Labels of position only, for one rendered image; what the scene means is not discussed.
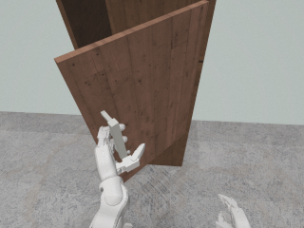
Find robot right hand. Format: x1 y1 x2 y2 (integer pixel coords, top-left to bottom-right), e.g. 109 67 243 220
216 194 252 228

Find cupboard door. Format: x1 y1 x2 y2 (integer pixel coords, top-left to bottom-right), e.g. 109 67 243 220
54 0 209 182

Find robot left forearm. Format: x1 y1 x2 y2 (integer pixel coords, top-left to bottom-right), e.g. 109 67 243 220
89 176 130 228

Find robot left hand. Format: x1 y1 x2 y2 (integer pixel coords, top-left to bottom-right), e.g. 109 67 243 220
94 123 145 182

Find handle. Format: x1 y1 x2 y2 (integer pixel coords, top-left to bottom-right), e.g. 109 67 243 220
101 110 128 160

